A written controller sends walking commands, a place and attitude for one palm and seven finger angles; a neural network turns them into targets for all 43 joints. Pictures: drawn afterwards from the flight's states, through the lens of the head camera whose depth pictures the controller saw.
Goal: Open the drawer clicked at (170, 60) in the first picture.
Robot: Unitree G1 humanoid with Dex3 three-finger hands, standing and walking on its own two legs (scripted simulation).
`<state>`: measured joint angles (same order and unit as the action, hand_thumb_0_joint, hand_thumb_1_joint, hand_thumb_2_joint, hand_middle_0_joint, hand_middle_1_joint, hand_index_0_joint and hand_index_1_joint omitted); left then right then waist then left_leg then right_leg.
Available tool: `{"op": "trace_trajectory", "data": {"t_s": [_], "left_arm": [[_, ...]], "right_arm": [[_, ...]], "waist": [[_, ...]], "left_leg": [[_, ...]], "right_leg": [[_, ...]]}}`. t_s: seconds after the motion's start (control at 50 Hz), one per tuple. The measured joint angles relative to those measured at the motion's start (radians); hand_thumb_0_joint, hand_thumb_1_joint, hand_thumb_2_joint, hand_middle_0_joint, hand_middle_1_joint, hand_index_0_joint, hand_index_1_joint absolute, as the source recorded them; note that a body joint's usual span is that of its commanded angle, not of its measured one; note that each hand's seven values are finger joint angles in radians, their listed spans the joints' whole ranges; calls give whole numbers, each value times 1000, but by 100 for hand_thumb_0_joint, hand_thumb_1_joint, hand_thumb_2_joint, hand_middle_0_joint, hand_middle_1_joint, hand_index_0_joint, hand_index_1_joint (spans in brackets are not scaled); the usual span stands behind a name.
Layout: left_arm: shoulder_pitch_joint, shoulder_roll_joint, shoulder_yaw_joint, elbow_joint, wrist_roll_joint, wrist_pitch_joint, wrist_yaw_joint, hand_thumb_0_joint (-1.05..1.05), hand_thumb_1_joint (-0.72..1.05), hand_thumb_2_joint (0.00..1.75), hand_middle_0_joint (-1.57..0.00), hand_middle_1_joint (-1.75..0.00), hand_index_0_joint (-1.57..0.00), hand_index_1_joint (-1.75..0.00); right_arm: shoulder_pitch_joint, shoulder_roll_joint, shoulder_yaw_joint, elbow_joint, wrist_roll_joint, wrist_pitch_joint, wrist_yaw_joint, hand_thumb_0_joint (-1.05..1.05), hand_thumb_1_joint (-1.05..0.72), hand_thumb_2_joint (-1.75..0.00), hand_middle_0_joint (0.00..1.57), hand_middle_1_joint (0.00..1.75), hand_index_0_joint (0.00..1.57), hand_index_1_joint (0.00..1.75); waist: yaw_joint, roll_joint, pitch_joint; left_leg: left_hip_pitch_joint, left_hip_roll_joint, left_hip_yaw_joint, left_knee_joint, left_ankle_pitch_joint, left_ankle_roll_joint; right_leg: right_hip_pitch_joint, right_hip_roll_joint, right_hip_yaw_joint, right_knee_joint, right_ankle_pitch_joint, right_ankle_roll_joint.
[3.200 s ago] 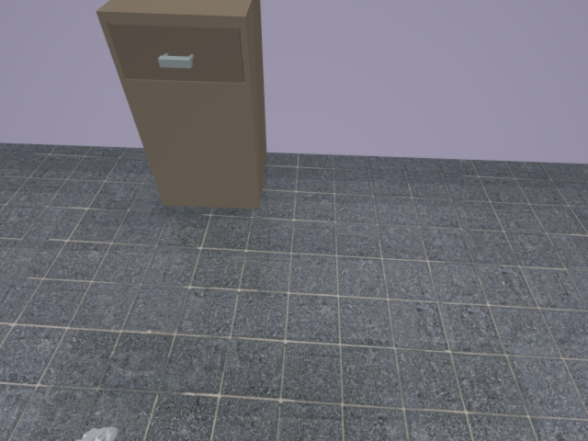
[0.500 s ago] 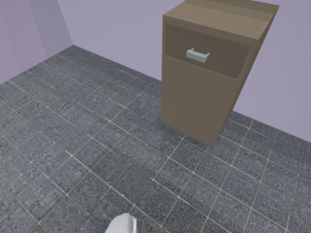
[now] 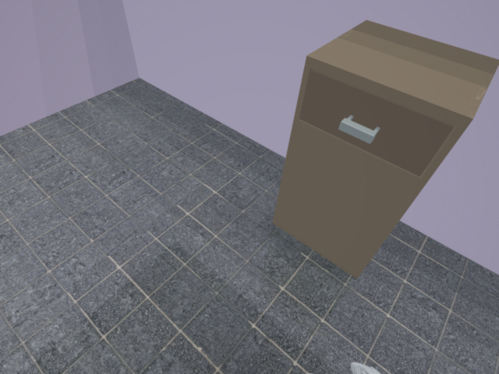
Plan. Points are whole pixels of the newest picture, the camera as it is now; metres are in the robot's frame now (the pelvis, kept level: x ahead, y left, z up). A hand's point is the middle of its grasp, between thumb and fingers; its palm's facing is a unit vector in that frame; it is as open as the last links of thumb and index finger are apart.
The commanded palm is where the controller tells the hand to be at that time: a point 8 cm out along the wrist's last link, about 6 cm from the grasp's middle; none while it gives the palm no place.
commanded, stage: turn to face it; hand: left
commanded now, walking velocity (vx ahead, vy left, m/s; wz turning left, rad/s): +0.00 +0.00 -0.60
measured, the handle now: (360, 127) +0.80 -0.26 -0.04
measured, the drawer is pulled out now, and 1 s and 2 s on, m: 0.00 0.00 0.00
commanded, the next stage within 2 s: take the last steps up to it in 0.88 s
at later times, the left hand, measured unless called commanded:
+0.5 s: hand out of the picture +0.11 +0.11 -0.15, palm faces -0.26 -0.92 -0.28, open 7.4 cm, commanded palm none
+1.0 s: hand (178, 365) +0.17 +0.14 -0.17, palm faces -0.43 -0.88 -0.19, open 7.4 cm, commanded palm none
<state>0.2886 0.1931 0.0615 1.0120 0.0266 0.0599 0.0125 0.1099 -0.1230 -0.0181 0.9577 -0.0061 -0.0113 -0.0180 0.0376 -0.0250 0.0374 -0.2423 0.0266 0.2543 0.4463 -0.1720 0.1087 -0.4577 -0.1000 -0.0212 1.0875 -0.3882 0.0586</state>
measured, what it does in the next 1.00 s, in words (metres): steps on the spot, turning right: right foot, then left foot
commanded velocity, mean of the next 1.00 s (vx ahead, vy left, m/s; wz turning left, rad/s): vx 0.01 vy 0.00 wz -0.42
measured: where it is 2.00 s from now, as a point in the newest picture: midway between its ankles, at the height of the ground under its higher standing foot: outside the picture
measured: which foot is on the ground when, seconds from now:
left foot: down 0.00-0.32, up 0.34-0.78, down 0.80-1.00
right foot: up 0.00-0.30, down 0.32-0.80, up 0.82-1.00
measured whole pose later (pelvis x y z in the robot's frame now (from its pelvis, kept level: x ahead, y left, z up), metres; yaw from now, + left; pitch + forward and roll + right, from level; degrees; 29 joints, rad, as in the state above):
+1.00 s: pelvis +0.01 -0.01 +0.01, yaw -30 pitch +0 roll -2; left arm 0.19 0.26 0.09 0.97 0.02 0.07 -0.01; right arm 0.20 -0.15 -0.02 0.95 -0.02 0.01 -0.03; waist 0.01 -0.04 0.05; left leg -0.20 0.05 0.14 0.45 -0.25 0.04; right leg -0.43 -0.01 0.03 1.07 -0.41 0.06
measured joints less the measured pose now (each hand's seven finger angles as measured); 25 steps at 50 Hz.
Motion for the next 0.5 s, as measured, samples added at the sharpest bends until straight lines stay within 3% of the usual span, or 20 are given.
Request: {"op": "trace_trajectory", "data": {"t_s": [0.16,0.26,0.32,0.34,0.36,0.4,0.44,0.5], "left_arm": [[-27,-4,29,-40,4,28,-20,1,91,90,-19,-30,-20,-30],[-43,-4,28,-61,4,22,-26,1,91,90,-19,-30,-20,-30],[-44,5,24,-80,3,2,-26,1,91,90,-19,-30,-20,-30],[-50,3,21,-79,7,-8,-21,1,91,90,-19,-30,-20,-30],[-55,-1,16,-79,6,-14,-16,1,91,90,-19,-30,-20,-30],[-54,-7,9,-83,3,-23,-9,1,91,90,-20,-30,-20,-30],[-49,-10,6,-82,-1,-26,-6,1,91,90,-20,-30,-20,-30],[-51,-8,-1,-74,-6,-30,-10,1,90,90,-20,-30,-20,-30]], "right_arm": [[46,-46,-36,20,-16,23,1,-1,-93,-90,20,30,20,30],[79,-88,-59,37,-20,34,7,0,-92,-90,20,30,20,30],[110,-109,-69,41,-17,44,13,0,-91,-90,20,30,20,30],[117,-118,-73,44,-16,53,14,1,-91,-90,20,30,20,30],[123,-126,-75,45,-15,64,14,1,-91,-90,20,30,20,30],[129,-137,-75,47,-14,83,13,1,-92,-90,20,30,19,30],[127,-138,-74,45,-14,87,12,1,-92,-90,19,30,19,30],[119,-131,-70,33,-15,77,10,1,-92,-90,19,30,19,30]], "waist": [[-23,14,0],[-47,40,14],[-52,48,9],[-51,60,11],[-50,69,15],[-46,77,15],[-46,73,13],[-55,68,10]], "left_leg": [[-3,52,81,3,-6,-22],[-31,108,135,52,-24,-51],[-70,155,162,141,-60,-82],[-104,167,132,212,-140,-111],[-143,158,66,296,-221,-131],[-211,127,-47,460,-277,-154],[-256,104,-117,571,-244,-172],[-279,89,-177,623,-184,-196]], "right_leg": [[46,-2,-43,-120,-2,-3],[128,8,-69,-291,-40,-22],[208,24,-77,-473,37,-48],[201,39,-72,-472,33,-61],[194,51,-68,-462,29,-71],[200,68,-52,-484,41,-84],[213,83,-28,-529,72,-88],[228,102,-1,-586,108,-96]]}}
